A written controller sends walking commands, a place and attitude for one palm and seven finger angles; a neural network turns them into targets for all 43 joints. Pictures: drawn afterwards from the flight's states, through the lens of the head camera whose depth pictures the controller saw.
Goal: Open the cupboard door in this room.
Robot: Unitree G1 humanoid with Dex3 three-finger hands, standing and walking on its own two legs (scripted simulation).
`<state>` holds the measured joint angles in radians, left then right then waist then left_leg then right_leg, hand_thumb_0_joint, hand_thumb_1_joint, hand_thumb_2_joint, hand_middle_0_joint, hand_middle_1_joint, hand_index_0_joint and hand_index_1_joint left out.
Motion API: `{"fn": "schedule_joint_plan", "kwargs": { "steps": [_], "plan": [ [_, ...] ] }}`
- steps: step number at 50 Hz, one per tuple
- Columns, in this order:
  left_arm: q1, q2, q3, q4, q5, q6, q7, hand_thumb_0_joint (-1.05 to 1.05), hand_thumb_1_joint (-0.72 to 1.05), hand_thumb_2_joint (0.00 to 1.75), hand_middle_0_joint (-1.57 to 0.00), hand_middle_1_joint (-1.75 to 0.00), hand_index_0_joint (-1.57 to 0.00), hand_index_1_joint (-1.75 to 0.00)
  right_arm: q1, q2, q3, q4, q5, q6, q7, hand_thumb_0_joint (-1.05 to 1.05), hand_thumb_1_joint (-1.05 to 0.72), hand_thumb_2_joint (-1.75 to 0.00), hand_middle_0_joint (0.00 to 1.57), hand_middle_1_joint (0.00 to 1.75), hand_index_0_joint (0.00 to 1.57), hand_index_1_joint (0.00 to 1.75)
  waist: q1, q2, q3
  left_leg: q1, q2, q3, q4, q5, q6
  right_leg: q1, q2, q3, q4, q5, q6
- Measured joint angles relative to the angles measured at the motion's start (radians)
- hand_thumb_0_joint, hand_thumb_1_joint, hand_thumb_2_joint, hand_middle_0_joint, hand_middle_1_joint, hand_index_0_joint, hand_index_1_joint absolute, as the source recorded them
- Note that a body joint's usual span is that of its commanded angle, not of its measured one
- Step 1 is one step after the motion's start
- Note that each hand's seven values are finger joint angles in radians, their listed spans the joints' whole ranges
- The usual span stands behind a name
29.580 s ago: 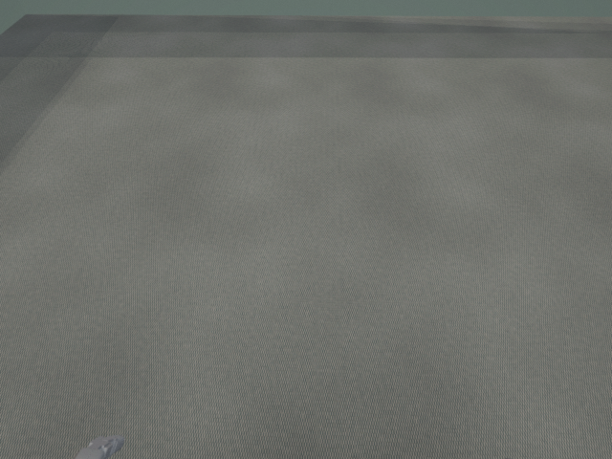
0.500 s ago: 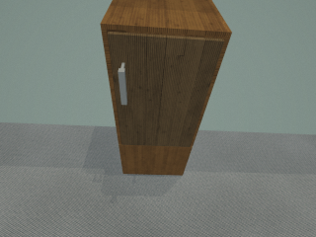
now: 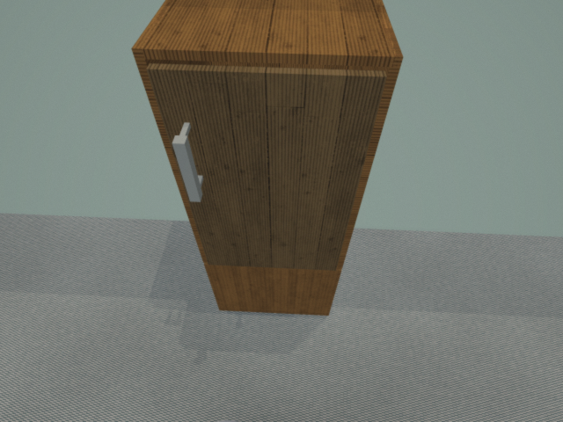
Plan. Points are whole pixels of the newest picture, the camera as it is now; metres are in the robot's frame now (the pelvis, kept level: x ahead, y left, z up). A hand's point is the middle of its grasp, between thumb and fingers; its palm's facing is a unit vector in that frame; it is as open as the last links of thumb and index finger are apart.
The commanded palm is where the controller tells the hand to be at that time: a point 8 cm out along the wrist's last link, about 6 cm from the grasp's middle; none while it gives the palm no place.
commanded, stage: come to a stop and stand still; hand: left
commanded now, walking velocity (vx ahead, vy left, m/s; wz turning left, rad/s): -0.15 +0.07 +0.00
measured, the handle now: (191, 163) +0.53 +0.20 +0.04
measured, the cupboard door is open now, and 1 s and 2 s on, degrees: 0 0 0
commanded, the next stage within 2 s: look again from close up in 1.62 s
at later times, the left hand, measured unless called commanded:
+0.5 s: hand out of the picture +0.01 +0.19 -0.17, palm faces -0.01 -0.96 -0.27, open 7.4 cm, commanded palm none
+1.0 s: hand out of the picture -0.01 +0.15 -0.17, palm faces -0.04 -0.98 -0.20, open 7.3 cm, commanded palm none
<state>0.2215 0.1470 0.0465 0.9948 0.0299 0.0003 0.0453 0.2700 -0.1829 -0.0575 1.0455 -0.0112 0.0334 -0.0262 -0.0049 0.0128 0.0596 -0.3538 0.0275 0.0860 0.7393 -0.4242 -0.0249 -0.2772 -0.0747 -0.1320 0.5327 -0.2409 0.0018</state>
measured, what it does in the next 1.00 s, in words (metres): steps on the spot: left foot, then right foot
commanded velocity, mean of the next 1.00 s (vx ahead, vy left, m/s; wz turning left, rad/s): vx -0.01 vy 0.00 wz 0.00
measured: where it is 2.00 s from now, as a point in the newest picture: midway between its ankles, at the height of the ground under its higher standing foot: outside the picture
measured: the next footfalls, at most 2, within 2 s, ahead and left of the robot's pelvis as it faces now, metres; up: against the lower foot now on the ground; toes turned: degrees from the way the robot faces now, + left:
left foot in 0.06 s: +0.06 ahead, +0.10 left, +0.00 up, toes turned -1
right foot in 0.32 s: +0.00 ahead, -0.14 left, +0.00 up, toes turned -2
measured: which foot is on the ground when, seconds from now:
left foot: up 0.00-0.04, down 0.06-1.00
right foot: down 0.00-0.08, up 0.10-0.30, down 0.32-1.00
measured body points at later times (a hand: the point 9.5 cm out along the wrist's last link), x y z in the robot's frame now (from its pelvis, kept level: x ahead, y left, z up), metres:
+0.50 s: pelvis -0.03 +0.00 -0.01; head -0.03 -0.02 +0.44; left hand +0.01 +0.24 -0.15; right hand +0.06 -0.22 -0.16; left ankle +0.04 +0.09 -0.73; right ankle -0.04 -0.13 -0.73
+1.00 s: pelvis -0.01 -0.02 +0.00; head +0.00 -0.03 +0.45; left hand +0.00 +0.20 -0.15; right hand -0.06 -0.23 -0.16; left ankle +0.04 +0.09 -0.73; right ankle -0.04 -0.13 -0.73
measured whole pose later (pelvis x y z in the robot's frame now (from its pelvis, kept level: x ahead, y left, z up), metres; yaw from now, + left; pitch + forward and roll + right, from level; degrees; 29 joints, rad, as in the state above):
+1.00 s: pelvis -0.01 -0.02 +0.00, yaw -1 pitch +0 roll +0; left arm 0.29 0.15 -0.02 1.09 0.02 -0.01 0.03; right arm 0.35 -0.14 0.00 1.12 -0.01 -0.01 -0.01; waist -0.02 0.01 0.03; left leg -0.29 0.03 0.11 0.46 -0.17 0.02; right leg -0.20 -0.01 0.00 0.50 -0.30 -0.01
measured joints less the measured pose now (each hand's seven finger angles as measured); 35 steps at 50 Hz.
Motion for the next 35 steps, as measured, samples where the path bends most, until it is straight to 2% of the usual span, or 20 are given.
{"fn": "schedule_joint_plan", "kwargs": {
  "steps": [3, 5, 7, 9, 11, 13, 14, 15, 16, 18, 20, 27, 35],
  "plan": [
    [-0.004, 0.011, 0.002, -0.006, -0.004, 0.017, -0.004, 0.00, 0.94, 0.90, -0.20, -0.30, -0.21, -0.30, -0.049, -0.007, -0.003, -0.041, -0.001, -0.004, 0.003, 0.01, -0.91, -0.90, 0.19, 0.30, 0.20, 0.30, 0.008, -0.016, 0.017, 0.039, -0.013, 0.021, -0.143, 0.137, 0.002, -0.010, -0.003, 0.000, 0.041, -0.023, 0.010],
    [-0.008, 0.023, 0.006, -0.009, -0.009, 0.033, -0.006, 0.00, 0.93, 0.90, -0.20, -0.30, -0.21, -0.30, -0.077, -0.002, -0.002, -0.061, -0.007, -0.007, 0.005, 0.01, -0.91, -0.90, 0.19, 0.30, 0.20, 0.29, 0.017, -0.039, 0.026, 0.041, -0.024, 0.033, -0.147, 0.183, 0.065, -0.029, -0.012, 0.013, 0.095, -0.071, 0.016],
    [-0.012, 0.032, 0.005, -0.008, -0.009, 0.048, -0.004, 0.00, 0.93, 0.90, -0.20, -0.30, -0.21, -0.30, -0.103, 0.004, 0.004, -0.080, -0.012, -0.009, 0.004, 0.01, -0.91, -0.90, 0.19, 0.30, 0.20, 0.30, 0.022, -0.050, 0.030, 0.045, -0.028, 0.044, -0.154, 0.169, 0.095, -0.074, 0.002, 0.056, 0.237, -0.197, 0.015],
    [-0.016, 0.036, 0.004, -0.005, -0.007, 0.053, -0.006, 0.00, 0.92, 0.90, -0.20, -0.30, -0.20, -0.30, -0.126, 0.008, 0.010, -0.092, -0.015, -0.010, 0.002, 0.01, -0.91, -0.90, 0.20, 0.30, 0.20, 0.30, 0.021, -0.047, 0.031, 0.049, -0.029, 0.045, -0.179, 0.178, 0.101, -0.109, 0.023, 0.087, 0.371, -0.239, 0.015],
    [-0.014, 0.034, 0.002, -0.004, -0.006, 0.051, -0.008, 0.00, 0.92, 0.90, -0.20, -0.30, -0.20, -0.30, -0.145, 0.011, 0.015, -0.099, -0.016, -0.009, 0.002, 0.01, -0.91, -0.90, 0.20, 0.30, 0.20, 0.30, 0.021, -0.039, 0.030, 0.054, -0.029, 0.043, -0.208, 0.198, 0.099, -0.110, 0.033, 0.094, 0.413, -0.238, 0.020],
    [-0.004, 0.030, -0.010, -0.002, -0.009, 0.039, -0.005, 0.00, 0.91, 0.90, -0.20, -0.30, -0.20, -0.30, -0.154, 0.010, 0.020, -0.102, -0.012, -0.013, 0.005, 0.01, -0.91, -0.90, 0.20, 0.30, 0.20, 0.30, 0.022, -0.021, 0.017, 0.043, -0.024, 0.039, -0.215, 0.211, 0.097, -0.082, 0.040, 0.090, 0.353, -0.226, 0.016],
    [0.010, 0.028, -0.019, -0.008, -0.011, 0.030, -0.001, 0.00, 0.91, 0.90, -0.20, -0.30, -0.20, -0.30, -0.151, 0.007, 0.021, -0.110, -0.009, -0.014, 0.011, 0.01, -0.91, -0.90, 0.20, 0.30, 0.20, 0.30, 0.024, -0.010, 0.003, 0.021, -0.018, 0.036, -0.192, 0.204, 0.093, -0.058, 0.043, 0.093, 0.270, -0.189, 0.008],
    [0.029, 0.033, -0.026, -0.021, -0.009, 0.016, 0.001, 0.00, 0.91, 0.90, -0.20, -0.30, -0.20, -0.30, -0.145, 0.007, 0.023, -0.124, -0.007, -0.015, 0.017, 0.01, -0.91, -0.90, 0.20, 0.30, 0.20, 0.30, 0.027, -0.014, -0.014, -0.004, -0.020, 0.043, -0.159, 0.190, 0.090, -0.033, 0.038, 0.116, 0.180, -0.114, -0.007],
    [0.049, 0.041, -0.031, -0.032, -0.008, 0.002, 0.003, 0.00, 0.91, 0.90, -0.20, -0.30, -0.20, -0.30, -0.139, 0.012, 0.026, -0.138, -0.005, -0.017, 0.021, 0.01, -0.91, -0.90, 0.20, 0.30, 0.20, 0.30, 0.029, -0.030, -0.026, -0.026, -0.030, 0.057, -0.123, 0.171, 0.088, -0.014, 0.024, 0.145, 0.124, -0.084, -0.005],
    [0.054, 0.033, -0.042, -0.018, -0.004, -0.006, 0.003, 0.00, 0.91, 0.90, -0.20, -0.30, -0.20, -0.30, -0.139, 0.009, 0.024, -0.150, -0.005, -0.027, 0.025, 0.01, -0.91, -0.90, 0.20, 0.30, 0.20, 0.30, 0.022, -0.008, -0.018, -0.028, -0.027, 0.062, -0.086, 0.152, 0.094, -0.008, 0.024, 0.153, 0.146, -0.153, 0.023],
    [0.060, 0.024, -0.051, -0.013, -0.004, 0.001, -0.001, 0.00, 0.91, 0.90, -0.20, -0.30, -0.20, -0.30, -0.122, 0.005, 0.025, -0.152, -0.004, -0.031, 0.026, 0.01, -0.91, -0.90, 0.20, 0.30, 0.20, 0.30, 0.010, 0.026, -0.020, -0.016, -0.021, 0.052, -0.078, 0.150, 0.094, 0.006, 0.030, 0.144, 0.154, -0.161, 0.034],
    [0.082, 0.015, -0.062, -0.025, -0.004, 0.012, -0.009, 0.00, 0.91, 0.90, -0.20, -0.30, -0.20, -0.30, -0.046, -0.005, 0.020, -0.119, -0.006, -0.011, 0.024, -0.01, -0.93, -0.90, 0.20, 0.30, 0.20, 0.30, -0.003, 0.047, -0.053, 0.010, -0.020, 0.047, -0.150, 0.197, 0.078, 0.020, 0.038, 0.141, 0.107, -0.120, 0.012],
    [0.098, 0.014, -0.064, 0.001, -0.007, 0.004, -0.017, 0.00, 0.90, 0.90, -0.20, -0.30, -0.20, -0.30, 0.051, -0.026, 0.029, -0.045, -0.012, -0.011, 0.022, 0.00, -0.92, -0.90, 0.20, 0.30, 0.20, 0.30, -0.017, 0.030, -0.061, 0.020, -0.015, 0.043, -0.220, 0.244, 0.065, 0.021, 0.050, 0.142, 0.052, -0.083, 0.005]
  ]
}}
